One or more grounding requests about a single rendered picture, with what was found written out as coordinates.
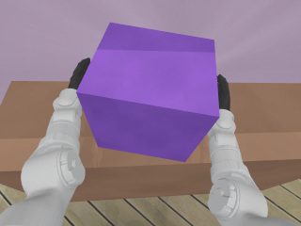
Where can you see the robot left forearm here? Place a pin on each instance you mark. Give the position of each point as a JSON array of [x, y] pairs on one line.
[[64, 127]]

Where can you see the robot right upper arm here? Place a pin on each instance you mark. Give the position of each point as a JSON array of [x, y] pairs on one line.
[[236, 204]]

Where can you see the robot right hand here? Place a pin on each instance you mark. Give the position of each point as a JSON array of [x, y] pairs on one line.
[[223, 93]]

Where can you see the carton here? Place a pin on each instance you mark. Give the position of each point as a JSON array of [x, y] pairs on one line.
[[150, 92]]

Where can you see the robot right forearm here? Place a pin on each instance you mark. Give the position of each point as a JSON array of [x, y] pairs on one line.
[[224, 151]]

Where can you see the robot left hand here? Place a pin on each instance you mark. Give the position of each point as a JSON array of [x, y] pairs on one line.
[[79, 73]]

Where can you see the pedestal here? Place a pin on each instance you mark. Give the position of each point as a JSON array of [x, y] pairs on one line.
[[267, 117]]

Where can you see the robot left upper arm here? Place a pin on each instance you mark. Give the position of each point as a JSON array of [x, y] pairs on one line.
[[49, 181]]

